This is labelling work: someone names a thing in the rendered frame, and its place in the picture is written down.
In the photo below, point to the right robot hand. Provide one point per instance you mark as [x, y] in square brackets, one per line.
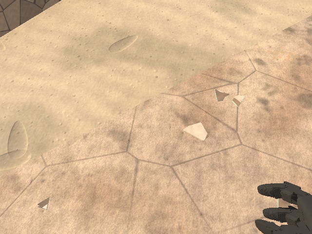
[299, 220]

